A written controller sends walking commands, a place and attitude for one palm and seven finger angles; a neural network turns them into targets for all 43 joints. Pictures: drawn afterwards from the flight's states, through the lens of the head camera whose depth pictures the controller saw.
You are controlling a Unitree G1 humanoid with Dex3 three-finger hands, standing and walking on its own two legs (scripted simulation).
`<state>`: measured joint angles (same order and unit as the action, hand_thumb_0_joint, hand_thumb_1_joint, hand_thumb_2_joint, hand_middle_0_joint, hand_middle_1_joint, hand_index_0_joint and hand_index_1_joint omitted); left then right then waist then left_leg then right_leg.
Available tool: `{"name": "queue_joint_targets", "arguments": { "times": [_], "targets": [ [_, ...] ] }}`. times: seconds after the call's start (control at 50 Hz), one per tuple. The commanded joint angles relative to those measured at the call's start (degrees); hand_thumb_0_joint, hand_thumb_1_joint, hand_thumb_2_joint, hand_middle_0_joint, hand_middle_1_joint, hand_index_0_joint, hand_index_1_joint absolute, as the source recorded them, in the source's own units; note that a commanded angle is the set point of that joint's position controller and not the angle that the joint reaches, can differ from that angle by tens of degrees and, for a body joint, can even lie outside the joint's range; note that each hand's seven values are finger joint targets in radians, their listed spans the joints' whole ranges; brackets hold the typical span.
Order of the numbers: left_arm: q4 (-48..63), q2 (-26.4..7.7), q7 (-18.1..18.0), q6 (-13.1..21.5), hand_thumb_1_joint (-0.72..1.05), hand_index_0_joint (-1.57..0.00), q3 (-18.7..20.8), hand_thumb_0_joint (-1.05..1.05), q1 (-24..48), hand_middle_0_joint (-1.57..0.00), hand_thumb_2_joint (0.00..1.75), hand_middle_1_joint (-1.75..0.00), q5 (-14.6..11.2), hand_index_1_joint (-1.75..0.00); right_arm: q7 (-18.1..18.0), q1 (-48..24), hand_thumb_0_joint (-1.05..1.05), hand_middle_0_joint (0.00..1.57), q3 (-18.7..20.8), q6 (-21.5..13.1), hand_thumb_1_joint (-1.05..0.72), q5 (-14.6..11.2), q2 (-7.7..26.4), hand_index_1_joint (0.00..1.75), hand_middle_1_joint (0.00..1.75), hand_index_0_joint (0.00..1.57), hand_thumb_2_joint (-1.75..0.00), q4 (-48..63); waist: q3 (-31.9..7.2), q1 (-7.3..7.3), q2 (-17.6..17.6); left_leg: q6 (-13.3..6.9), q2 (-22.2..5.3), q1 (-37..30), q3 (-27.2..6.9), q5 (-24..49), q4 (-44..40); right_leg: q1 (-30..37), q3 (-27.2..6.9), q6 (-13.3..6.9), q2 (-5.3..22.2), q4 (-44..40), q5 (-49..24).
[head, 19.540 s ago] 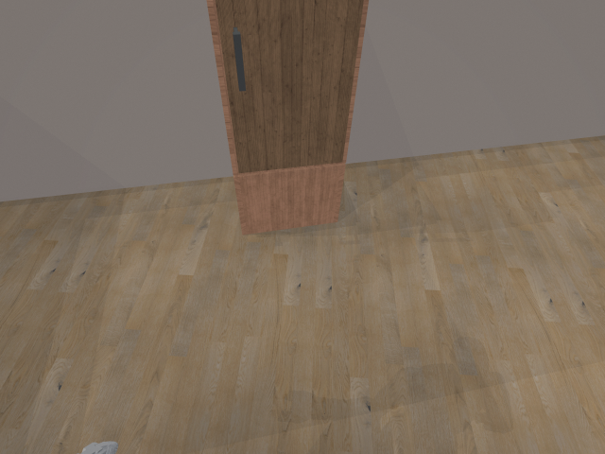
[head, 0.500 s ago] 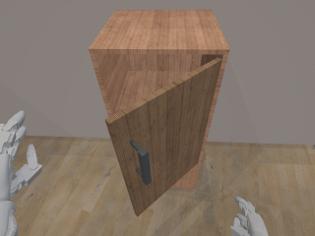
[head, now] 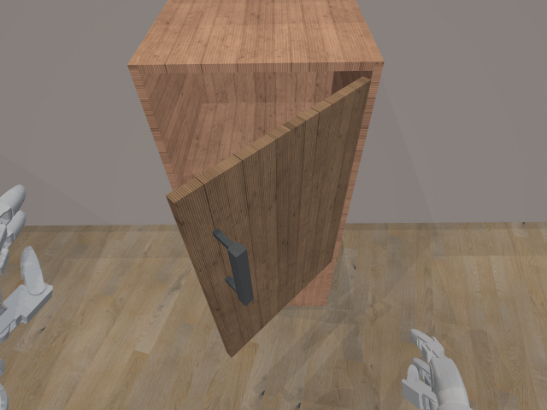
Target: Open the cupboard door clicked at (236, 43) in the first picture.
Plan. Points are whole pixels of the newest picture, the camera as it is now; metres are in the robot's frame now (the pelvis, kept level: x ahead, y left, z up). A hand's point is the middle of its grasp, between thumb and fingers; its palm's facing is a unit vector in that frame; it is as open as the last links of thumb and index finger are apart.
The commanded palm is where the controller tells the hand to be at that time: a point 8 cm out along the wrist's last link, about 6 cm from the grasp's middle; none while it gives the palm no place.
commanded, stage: step back with the hand held close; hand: left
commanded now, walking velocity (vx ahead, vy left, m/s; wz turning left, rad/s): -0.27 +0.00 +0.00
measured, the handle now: (233, 269) +0.32 +0.10 +0.02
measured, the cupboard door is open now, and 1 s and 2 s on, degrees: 45 45 45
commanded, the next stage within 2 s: stop stepping back and stand still in 1.20 s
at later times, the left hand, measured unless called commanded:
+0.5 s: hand out of the picture +0.13 +0.28 +0.15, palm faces +0.44 -0.76 -0.48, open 7.4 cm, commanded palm +0.07 +0.32 +0.17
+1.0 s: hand out of the picture +0.06 +0.29 +0.15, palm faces +0.44 -0.75 -0.50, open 7.4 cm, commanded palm -0.02 +0.33 +0.17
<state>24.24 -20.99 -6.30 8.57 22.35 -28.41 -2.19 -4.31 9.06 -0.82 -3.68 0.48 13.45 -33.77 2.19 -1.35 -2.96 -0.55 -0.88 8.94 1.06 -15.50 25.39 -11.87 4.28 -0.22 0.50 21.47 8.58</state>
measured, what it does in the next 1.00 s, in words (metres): walks backwards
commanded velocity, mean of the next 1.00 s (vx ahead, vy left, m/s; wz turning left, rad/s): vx -0.33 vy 0.00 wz -0.02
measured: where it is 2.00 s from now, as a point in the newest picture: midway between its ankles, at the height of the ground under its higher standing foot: outside the picture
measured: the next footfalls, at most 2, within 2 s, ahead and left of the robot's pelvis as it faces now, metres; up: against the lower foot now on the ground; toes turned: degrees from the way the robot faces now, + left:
right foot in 1.26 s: -0.24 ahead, -0.10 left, +0.00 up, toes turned -5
left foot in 1.40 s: -0.09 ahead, +0.09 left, +0.00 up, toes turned -3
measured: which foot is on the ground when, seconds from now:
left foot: down 0.00-1.00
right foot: down 0.00-0.94, up 0.96-1.00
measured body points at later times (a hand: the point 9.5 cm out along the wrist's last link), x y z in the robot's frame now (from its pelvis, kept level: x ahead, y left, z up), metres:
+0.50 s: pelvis -0.07 +0.02 -0.02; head -0.05 +0.03 +0.43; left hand +0.10 +0.32 +0.18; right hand +0.10 -0.22 -0.09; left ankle -0.02 +0.11 -0.74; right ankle +0.03 -0.12 -0.74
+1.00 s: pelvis -0.14 +0.02 -0.03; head -0.10 +0.05 +0.42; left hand +0.03 +0.33 +0.18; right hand +0.06 -0.21 -0.10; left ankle -0.05 +0.12 -0.74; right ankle -0.04 -0.12 -0.71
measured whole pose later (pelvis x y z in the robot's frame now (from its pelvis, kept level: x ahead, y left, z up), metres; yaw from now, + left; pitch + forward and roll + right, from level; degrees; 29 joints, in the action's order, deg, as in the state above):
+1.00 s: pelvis -0.14 +0.02 -0.03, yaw +4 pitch -1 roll -3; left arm 34.1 -25.2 -8.4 14.3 26.9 -30.1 -0.2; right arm -4.3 9.0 1.9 -4.8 0.7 11.7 -33.6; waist 5.8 1.2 1.0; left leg -3.2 -0.3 26.9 0.4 -11.5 40.5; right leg -31.2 -2.8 1.8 -2.9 52.0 17.6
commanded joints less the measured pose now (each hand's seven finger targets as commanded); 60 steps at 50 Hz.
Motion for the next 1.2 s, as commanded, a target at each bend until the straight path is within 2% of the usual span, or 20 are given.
{"name": "queue_joint_targets", "arguments": {
  "times": [0.0,0.16,0.32,0.44,0.64,0.7,0.78,0.82,0.86,0.88,0.9,0.92,0.94,0.96,0.98,1.02,1.06,1.12,1.16,1.18],
  "targets": [
    [14.1,-12.0,-1.5,3.7,0.90,-0.20,8.5,0.00,-2.8,-0.20,0.90,-0.30,-0.2,-0.30,-0.9,-4.7,0.00,0.20,3.4,-1.3,-0.90,-0.4,6.3,0.30,0.30,0.20,-0.90,10.0,-12.7,0.33,2.0,-0.3,-2.4,2.8,-2.7,21.0,-1.4,7.7,-4.9,-0.6,4.3,2.5,-19.3],
    [16.1,-12.8,-2.6,4.4,0.90,-0.20,9.6,0.00,-3.0,-0.20,0.90,-0.30,0.2,-0.30,-1.5,-4.8,0.00,0.20,3.9,-0.9,-0.90,-0.8,6.4,0.30,0.30,0.20,-0.90,11.0,-10.6,0.35,-0.4,-1.4,-3.9,9.9,-4.3,13.8,-3.0,6.2,-5.5,-0.1,3.5,6.1,-13.6],
    [16.8,-11.9,-3.2,5.9,0.90,-0.20,9.5,0.00,-0.6,-0.20,0.90,-0.30,1.7,-0.30,-1.2,-3.4,0.00,0.20,3.9,-2.2,-0.90,-0.8,7.3,0.30,0.30,0.20,-0.90,12.0,-4.9,0.89,0.0,-4.3,-5.1,27.1,-6.6,-14.7,-5.6,7.9,-8.2,0.1,3.4,9.1,1.1],
    [18.5,-12.8,-3.8,7.4,0.90,-0.20,10.3,0.00,1.6,-0.20,0.90,-0.30,2.0,-0.30,-1.3,-2.3,0.00,0.20,3.9,-3.6,-0.90,-0.4,7.4,0.30,0.30,0.20,-0.90,11.5,-4.2,1.46,0.2,-3.8,-3.4,24.1,-7.1,-18.9,-0.9,-1.0,-10.9,-1.0,4.9,4.0,13.9],
    [17.5,-12.5,-3.6,9.1,0.90,-0.20,12.1,0.00,1.1,-0.20,0.90,-0.30,3.1,-0.30,-1.2,-3.0,0.00,0.20,4.1,-5.2,-0.90,-0.3,7.4,0.30,0.30,0.20,-0.90,11.3,-5.4,0.82,-5.8,-6.7,-8.7,38.9,-11.6,-23.9,-8.6,13.2,-8.2,1.0,-1.1,20.9,-1.9],
    [17.2,-12.4,-3.1,9.5,0.90,-0.20,12.4,0.00,1.9,-0.20,0.90,-0.30,3.4,-0.30,-0.8,-1.9,0.00,0.20,4.7,-5.2,-0.90,-0.3,7.3,0.30,0.30,0.20,-0.90,11.1,-4.2,1.16,-0.1,-6.5,-6.5,40.0,-9.5,-25.0,-3.0,11.0,-13.1,-0.1,0.4,19.0,-2.0],
    [17.9,-13.7,-3.2,8.7,0.90,-0.20,11.4,0.00,2.7,-0.20,0.90,-0.30,1.7,-0.30,0.2,-1.2,0.00,0.20,4.6,-4.2,-0.90,-0.1,5.5,0.30,0.30,0.20,-0.90,9.0,-6.7,1.68,13.7,-1.0,1.4,17.1,-2.7,-13.0,19.5,-12.4,-26.0,-6.2,13.3,-2.5,11.3],
    [18.3,-14.2,-3.9,8.6,0.90,-0.20,11.6,0.00,1.1,-0.20,0.90,-0.30,1.1,-0.30,0.8,-1.8,0.00,0.20,4.4,-3.1,-0.90,-0.2,4.5,0.30,0.30,0.20,-0.90,7.9,-10.3,1.57,15.1,-0.2,1.9,10.1,-1.2,-10.5,26.3,-15.2,-23.3,-7.8,16.0,-4.7,8.0],
    [18.9,-14.6,-4.3,8.2,0.90,-0.20,12.7,0.00,-1.7,-0.20,0.90,-0.30,0.8,-0.30,0.6,-1.7,0.00,0.20,4.2,-2.3,-0.90,-0.4,4.4,0.30,0.30,0.20,-0.90,7.7,-10.4,1.99,10.2,-0.3,0.7,8.4,-1.9,-9.1,16.0,-13.6,-18.2,-6.1,13.5,-0.5,3.0],
    [20.9,-14.3,-4.1,8.3,0.90,-0.20,12.4,0.00,-2.2,-0.20,0.90,-0.30,0.5,-0.30,0.4,-2.3,0.00,0.20,4.4,-2.2,-0.90,-0.5,5.2,0.30,0.30,0.20,-0.90,8.4,-8.8,2.33,5.0,-1.5,-0.9,9.3,-4.8,-8.6,5.2,-14.2,-14.8,-3.4,9.2,4.5,4.8],
    [23.2,-14.4,-4.1,9.0,0.90,-0.20,13.0,0.00,-2.2,-0.20,0.90,-0.30,0.7,-0.30,-0.2,-3.2,0.00,0.20,4.9,-2.5,-0.90,-0.2,7.0,0.30,0.30,0.20,-0.90,9.3,-7.5,2.09,-6.9,-4.8,-7.8,16.7,-13.7,-10.1,-3.9,-11.1,-10.7,-0.2,2.3,14.8,7.3],
    [24.4,-14.3,-4.2,10.1,0.90,-0.20,15.0,0.00,-2.1,-0.20,0.90,-0.30,1.8,-0.30,-0.6,-4.7,0.00,0.20,5.3,-3.6,-0.90,0.5,7.7,0.30,0.30,0.20,-0.90,9.8,-8.8,1.67,-21.1,-9.3,-19.1,33.1,-23.8,-24.2,-16.2,2.2,-5.0,2.2,-4.7,35.8,10.9],
    [25.1,-15.3,-4.4,10.6,0.90,-0.20,15.3,0.00,-0.7,-0.20,0.90,-0.30,2.2,-0.30,-1.0,-4.4,0.00,0.20,5.5,-5.0,-0.90,0.5,5.8,0.30,0.30,0.20,-0.90,9.3,-8.1,2.57,-19.3,-11.8,-22.5,37.9,-28.0,-26.0,-21.3,3.6,-7.4,2.1,-6.3,51.0,15.5],
    [24.0,-15.1,-4.3,10.1,0.90,-0.20,15.2,0.00,-0.8,-0.20,0.90,-0.30,1.4,-0.30,-0.7,-3.1,0.00,0.20,6.1,-5.9,-0.90,0.1,4.9,0.30,0.30,0.20,-0.90,8.2,-7.6,2.16,-8.2,-11.5,-21.4,30.2,-24.2,-16.5,-17.0,-3.7,-9.5,1.4,-6.1,53.5,17.9],
    [23.1,-14.0,-4.4,9.6,0.90,-0.20,14.2,0.00,-1.2,-0.20,0.90,-0.30,0.6,-0.30,-0.3,-3.4,0.00,0.20,6.1,-6.8,-0.90,0.1,5.2,0.30,0.30,0.20,-0.90,7.4,-8.0,1.54,-3.5,-10.7,-18.7,20.4,-20.1,-5.9,-11.1,-10.9,-9.5,1.3,-5.1,50.4,19.9],
    [21.5,-11.2,-4.4,9.2,0.90,-0.20,11.4,0.00,-2.9,-0.20,0.90,-0.30,-0.2,-0.30,0.3,-2.3,0.00,0.20,5.8,-8.3,-0.90,0.4,4.9,0.30,0.30,0.20,-0.90,5.1,-10.1,1.21,-5.0,-9.4,-16.6,7.1,-15.2,8.2,-7.9,-15.5,-6.7,1.5,-3.1,40.5,21.3],
    [21.1,-9.0,-4.0,8.6,0.90,-0.20,7.1,0.00,0.1,-0.20,0.90,-0.30,0.2,-0.30,0.5,-2.2,0.00,0.20,5.0,-9.1,-0.90,0.5,4.9,0.30,0.30,0.20,-0.90,3.6,-9.5,1.82,-10.2,-7.7,-15.6,4.3,-13.1,6.8,-10.3,-13.0,-4.8,1.5,-2.8,32.3,21.4],
    [19.4,-10.0,-3.5,7.3,0.90,-0.20,6.1,0.00,3.2,-0.20,0.90,-0.30,-0.2,-0.30,0.5,-2.8,0.00,0.20,4.5,-8.9,-0.90,0.7,5.4,0.30,0.30,0.20,-0.90,3.3,-10.8,1.45,-10.8,-5.0,-13.8,2.6,-10.4,-1.1,-14.5,-6.5,-1.7,0.2,-3.8,17.9,22.0],
    [19.3,-10.7,-2.9,7.3,0.90,-0.20,6.3,0.00,2.7,-0.20,0.90,-0.30,-0.8,-0.30,0.6,-2.7,0.00,0.20,4.3,-8.4,-0.90,0.9,5.1,0.30,0.30,0.20,-0.90,3.0,-12.1,1.10,-11.6,-2.9,-12.8,0.1,-8.7,4.6,-12.9,-2.9,-1.2,-0.9,-3.0,4.6,17.5],
    [19.7,-12.3,-2.5,7.7,0.90,-0.20,7.5,0.00,2.6,-0.20,0.90,-0.30,-1.2,-0.30,0.7,-2.7,0.00,0.20,4.3,-7.7,-0.90,0.9,5.0,0.30,0.30,0.20,-0.90,3.2,-12.6,0.81,-8.5,-1.5,-11.8,-1.7,-7.0,9.0,-9.0,-2.2,-2.5,-1.7,-1.4,-3.1,12.4]
  ]
}}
